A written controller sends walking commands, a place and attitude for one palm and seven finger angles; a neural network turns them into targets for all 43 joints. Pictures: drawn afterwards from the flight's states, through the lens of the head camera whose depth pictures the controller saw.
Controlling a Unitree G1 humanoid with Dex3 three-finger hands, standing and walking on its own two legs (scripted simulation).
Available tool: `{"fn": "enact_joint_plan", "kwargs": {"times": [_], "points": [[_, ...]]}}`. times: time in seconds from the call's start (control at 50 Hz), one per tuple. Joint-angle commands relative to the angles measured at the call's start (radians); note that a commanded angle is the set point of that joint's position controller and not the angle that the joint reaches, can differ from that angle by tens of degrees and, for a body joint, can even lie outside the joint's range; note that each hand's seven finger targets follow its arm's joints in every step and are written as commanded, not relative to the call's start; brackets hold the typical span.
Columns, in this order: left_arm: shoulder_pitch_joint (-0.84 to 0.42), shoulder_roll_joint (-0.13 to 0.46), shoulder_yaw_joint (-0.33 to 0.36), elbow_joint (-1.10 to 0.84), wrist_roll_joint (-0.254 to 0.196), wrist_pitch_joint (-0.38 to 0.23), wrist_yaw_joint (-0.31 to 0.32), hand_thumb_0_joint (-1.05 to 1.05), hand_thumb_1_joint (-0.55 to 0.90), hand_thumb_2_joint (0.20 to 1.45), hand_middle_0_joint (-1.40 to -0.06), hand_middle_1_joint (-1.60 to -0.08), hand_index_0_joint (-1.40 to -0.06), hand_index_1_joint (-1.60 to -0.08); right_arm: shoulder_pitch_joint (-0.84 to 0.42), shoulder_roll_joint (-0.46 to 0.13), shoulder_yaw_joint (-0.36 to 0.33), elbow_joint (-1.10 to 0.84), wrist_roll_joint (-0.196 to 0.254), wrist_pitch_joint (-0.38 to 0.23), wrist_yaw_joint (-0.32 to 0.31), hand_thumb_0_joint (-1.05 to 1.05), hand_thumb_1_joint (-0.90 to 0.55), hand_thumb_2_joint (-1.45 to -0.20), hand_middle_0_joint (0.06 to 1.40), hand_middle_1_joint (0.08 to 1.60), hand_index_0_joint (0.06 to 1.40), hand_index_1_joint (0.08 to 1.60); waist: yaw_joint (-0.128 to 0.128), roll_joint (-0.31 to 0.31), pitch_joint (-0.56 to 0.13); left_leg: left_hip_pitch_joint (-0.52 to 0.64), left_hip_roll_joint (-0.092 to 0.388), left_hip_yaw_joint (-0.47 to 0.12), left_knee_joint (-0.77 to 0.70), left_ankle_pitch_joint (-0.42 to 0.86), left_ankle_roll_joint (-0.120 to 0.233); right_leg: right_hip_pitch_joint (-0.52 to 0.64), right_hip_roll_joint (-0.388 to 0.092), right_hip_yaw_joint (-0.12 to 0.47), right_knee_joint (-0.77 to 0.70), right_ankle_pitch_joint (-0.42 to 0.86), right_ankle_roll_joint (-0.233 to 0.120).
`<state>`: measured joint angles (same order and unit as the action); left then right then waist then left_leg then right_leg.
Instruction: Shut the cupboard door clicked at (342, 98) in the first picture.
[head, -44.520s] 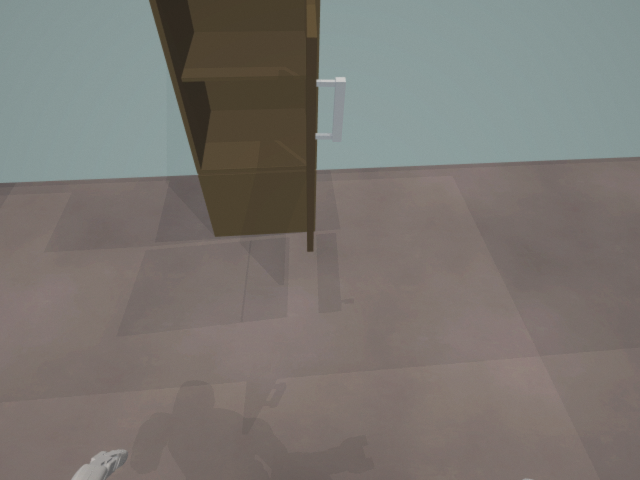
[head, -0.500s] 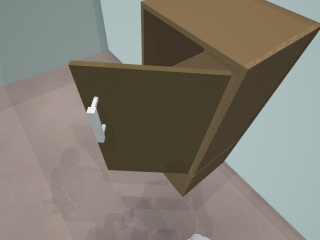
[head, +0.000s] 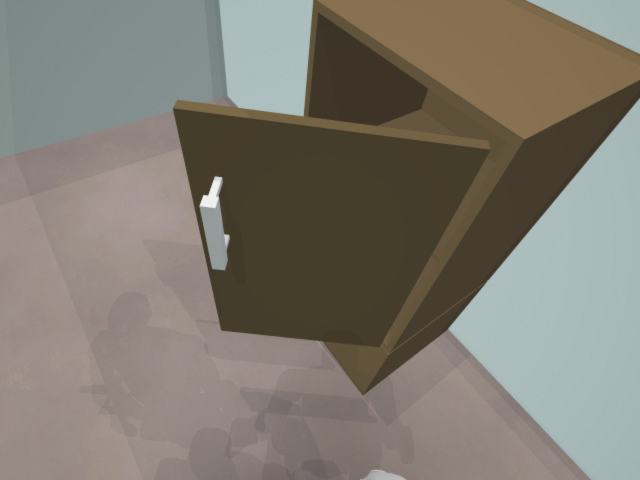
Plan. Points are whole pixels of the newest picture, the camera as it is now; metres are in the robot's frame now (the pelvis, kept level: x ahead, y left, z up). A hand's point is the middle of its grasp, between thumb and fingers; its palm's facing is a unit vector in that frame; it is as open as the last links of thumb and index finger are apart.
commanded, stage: come to a stop and stand still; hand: left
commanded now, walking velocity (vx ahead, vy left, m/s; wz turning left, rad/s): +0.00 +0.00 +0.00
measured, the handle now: (218, 225) +0.43 +0.18 +0.03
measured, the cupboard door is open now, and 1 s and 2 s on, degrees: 50 50 50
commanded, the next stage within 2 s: look again from close up in 0.98 s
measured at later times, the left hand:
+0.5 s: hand out of the picture -0.03 +0.20 -0.17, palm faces +0.01 -0.98 -0.19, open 7.4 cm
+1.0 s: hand out of the picture -0.15 +0.16 -0.17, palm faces +0.07 -0.99 -0.13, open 7.4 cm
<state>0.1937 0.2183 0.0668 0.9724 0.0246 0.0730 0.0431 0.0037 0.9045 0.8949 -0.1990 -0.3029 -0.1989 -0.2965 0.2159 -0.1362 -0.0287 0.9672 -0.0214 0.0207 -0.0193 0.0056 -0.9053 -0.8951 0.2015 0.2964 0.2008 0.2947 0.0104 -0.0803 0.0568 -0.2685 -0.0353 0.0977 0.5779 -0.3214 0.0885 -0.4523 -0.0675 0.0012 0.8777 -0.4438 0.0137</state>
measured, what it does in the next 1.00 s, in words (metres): steps on the spot: right foot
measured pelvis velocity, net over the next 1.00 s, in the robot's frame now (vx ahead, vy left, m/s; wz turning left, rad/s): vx -0.07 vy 0.02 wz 0.00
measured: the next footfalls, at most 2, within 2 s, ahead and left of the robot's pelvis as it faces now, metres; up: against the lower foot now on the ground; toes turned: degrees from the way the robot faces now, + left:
right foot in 0.32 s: -0.06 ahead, -0.11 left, +0.00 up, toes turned -3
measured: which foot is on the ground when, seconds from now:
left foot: down 0.00-1.00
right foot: up 0.00-0.30, down 0.32-1.00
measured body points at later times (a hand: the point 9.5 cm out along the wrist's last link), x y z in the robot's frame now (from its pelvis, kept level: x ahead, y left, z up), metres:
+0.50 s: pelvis -0.05 +0.03 +0.01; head -0.04 +0.03 +0.46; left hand -0.03 +0.25 -0.15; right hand -0.06 -0.20 -0.15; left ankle +0.00 +0.06 -0.73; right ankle -0.10 -0.11 -0.73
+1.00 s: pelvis -0.07 +0.02 +0.01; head -0.07 +0.03 +0.46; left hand -0.15 +0.21 -0.15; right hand -0.09 -0.20 -0.15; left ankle +0.00 +0.06 -0.73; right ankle -0.10 -0.11 -0.73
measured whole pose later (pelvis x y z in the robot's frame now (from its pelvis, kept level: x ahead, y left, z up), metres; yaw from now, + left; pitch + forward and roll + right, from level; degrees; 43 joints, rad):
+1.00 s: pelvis -0.07 +0.02 +0.01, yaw +0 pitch +0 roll +0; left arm 0.41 0.09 0.00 1.15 0.02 0.00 0.05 0.00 0.90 0.90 -0.20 -0.30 -0.20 -0.30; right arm 0.29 -0.12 -0.02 1.15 -0.01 0.01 -0.03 0.01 -0.92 -0.89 0.20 0.30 0.20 0.29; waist 0.01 -0.02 0.01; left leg -0.26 -0.07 0.11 0.33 -0.08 0.10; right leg -0.15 -0.03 -0.05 0.43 -0.27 0.01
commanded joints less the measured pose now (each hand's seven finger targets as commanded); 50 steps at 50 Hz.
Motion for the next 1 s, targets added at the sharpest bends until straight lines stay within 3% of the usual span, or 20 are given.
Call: {"fn": "enact_joint_plan", "kwargs": {"times": [0.0,0.06,0.1,0.14,0.18,0.24,0.28,0.32,0.34,0.38,0.48,0.54,0.7,0.94,0.98], "points": [[0.053,0.031,0.002,-0.034,0.003,-0.029,-0.008,0.000,0.900,0.900,-0.200,-0.300,-0.200,-0.300,-0.006,-0.131,-0.018,-0.054,-0.005,-0.031,-0.016,0.000,-0.900,-0.900,0.200,0.300,0.200,0.300,0.019,0.158,-0.041,0.015,0.258,-0.220,-0.293,0.449,0.088,0.013,0.014,0.024,0.167,0.039,-0.001],[0.052,0.014,-0.009,-0.016,0.001,-0.036,-0.009,0.000,0.900,0.900,-0.200,-0.300,-0.200,-0.300,0.051,-0.123,-0.018,-0.020,0.000,-0.036,-0.023,0.000,-0.900,-0.900,0.200,0.300,0.200,0.300,-0.001,0.146,-0.074,0.158,0.257,-0.202,-0.280,0.565,0.093,0.014,0.012,-0.004,0.053,0.028,0.012],[0.040,0.010,-0.014,-0.016,-0.001,-0.037,-0.006,0.000,0.900,0.900,-0.200,-0.300,-0.200,-0.300,0.095,-0.132,-0.019,0.002,-0.001,-0.037,-0.027,0.000,-0.900,-0.900,0.200,0.300,0.200,0.300,-0.020,0.165,-0.107,0.239,0.278,-0.233,-0.278,0.614,0.098,0.038,0.005,-0.009,-0.041,-0.010,0.016],[0.031,0.007,-0.020,-0.009,-0.003,-0.040,-0.005,0.000,0.900,0.900,-0.200,-0.300,-0.200,-0.300,0.115,-0.141,-0.022,0.019,-0.002,-0.035,-0.028,0.000,-0.900,-0.900,0.200,0.300,0.200,0.300,-0.034,0.171,-0.117,0.269,0.289,-0.254,-0.274,0.631,0.104,0.080,0.005,-0.015,-0.145,-0.037,0.013],[0.045,0.004,-0.023,0.007,-0.006,-0.044,-0.004,0.000,0.900,0.900,-0.200,-0.300,-0.200,-0.300,0.122,-0.141,-0.022,0.035,-0.002,-0.035,-0.027,0.000,-0.900,-0.900,0.200,0.300,0.200,0.300,-0.030,0.158,-0.129,0.291,0.284,-0.265,-0.264,0.679,0.100,0.128,0.012,-0.018,-0.252,-0.018,0.005],[0.105,0.004,-0.026,0.047,-0.009,-0.050,0.002,0.000,0.900,0.900,-0.200,-0.300,-0.200,-0.300,0.108,-0.142,-0.020,0.052,0.007,-0.036,-0.024,0.000,-0.900,-0.900,0.200,0.300,0.200,0.300,-0.010,0.129,-0.155,0.256,0.250,-0.251,-0.262,0.558,0.056,0.236,0.009,-0.021,-0.409,0.106,-0.004],[0.134,0.021,-0.029,0.070,-0.007,-0.062,0.006,0.000,0.900,0.900,-0.200,-0.300,-0.200,-0.300,0.095,-0.112,-0.010,0.065,0.014,-0.040,-0.019,0.000,-0.900,-0.900,0.200,0.300,0.200,0.300,-0.001,0.081,-0.124,0.136,0.200,-0.220,-0.248,0.391,-0.005,0.352,-0.029,0.025,-0.545,0.264,-0.022],[0.133,0.029,-0.037,0.080,-0.009,-0.067,0.006,0.000,0.900,0.900,-0.200,-0.300,-0.200,-0.300,0.081,-0.099,-0.002,0.077,0.013,-0.040,-0.012,0.000,-0.900,-0.900,0.200,0.300,0.200,0.300,-0.009,0.063,-0.063,0.102,0.140,-0.183,-0.271,0.218,-0.049,0.308,-0.083,0.073,-0.542,0.276,-0.058],[0.130,0.032,-0.040,0.081,-0.011,-0.065,0.004,0.000,0.900,0.900,-0.200,-0.300,-0.200,-0.300,0.093,-0.101,-0.002,0.082,0.011,-0.038,-0.009,0.000,-0.900,-0.900,0.200,0.300,0.200,0.300,-0.016,0.073,-0.054,0.114,0.133,-0.191,-0.296,0.178,-0.056,0.280,-0.079,0.060,-0.527,0.239,-0.060],[0.119,0.011,-0.045,0.085,-0.009,-0.070,0.004,0.000,0.900,0.900,-0.200,-0.300,-0.200,-0.300,0.096,-0.108,-0.002,0.108,0.008,-0.035,-0.008,0.000,-0.900,-0.900,0.200,0.300,0.200,0.300,-0.018,-0.017,-0.026,0.116,0.139,-0.177,-0.279,0.199,-0.045,0.262,-0.054,0.045,-0.530,0.237,-0.047],[0.145,0.004,-0.052,0.092,-0.009,-0.063,0.003,0.000,0.900,0.900,-0.200,-0.300,-0.200,-0.300,0.109,-0.104,0.004,0.137,0.007,-0.026,-0.005,0.000,-0.900,-0.900,0.200,0.300,0.200,0.300,-0.013,0.056,0.064,0.038,0.144,-0.214,-0.367,-0.039,-0.044,0.221,-0.034,0.038,-0.535,0.125,-0.040],[0.187,-0.001,-0.050,0.106,-0.007,-0.061,0.002,0.000,0.900,0.900,-0.200,-0.300,-0.200,-0.300,0.118,-0.106,0.000,0.144,0.007,-0.024,-0.006,0.000,-0.900,-0.900,0.200,0.300,0.200,0.300,-0.006,0.081,0.063,0.013,0.157,-0.245,-0.415,-0.124,-0.044,0.227,-0.021,0.022,-0.510,0.114,-0.038],[0.253,-0.032,-0.051,0.134,-0.005,-0.071,0.003,0.000,0.900,0.900,-0.200,-0.300,-0.200,-0.300,0.133,-0.085,-0.004,0.153,0.009,-0.023,-0.008,0.000,-0.900,-0.900,0.200,0.300,0.200,0.300,-0.007,0.085,0.016,0.049,0.152,-0.229,-0.400,-0.105,-0.044,0.214,-0.019,0.024,-0.523,0.117,-0.042],[0.323,-0.064,-0.056,0.168,-0.001,-0.076,0.004,0.000,0.900,0.900,-0.200,-0.300,-0.200,-0.300,0.135,-0.071,-0.006,0.153,0.009,-0.019,-0.011,0.000,-0.900,-0.900,0.200,0.300,0.200,0.300,-0.010,0.093,0.052,0.033,0.152,-0.232,-0.405,-0.136,-0.048,0.160,-0.008,0.031,-0.530,0.078,-0.042],[0.327,-0.064,-0.057,0.170,0.000,-0.079,0.004,0.000,0.900,0.900,-0.200,-0.300,-0.200,-0.300,0.133,-0.065,-0.005,0.154,0.010,-0.021,-0.011,0.000,-0.900,-0.900,0.200,0.300,0.200,0.300,-0.007,0.071,0.049,0.030,0.150,-0.224,-0.394,-0.106,-0.045,0.170,-0.014,0.033,-0.539,0.096,-0.044]]}}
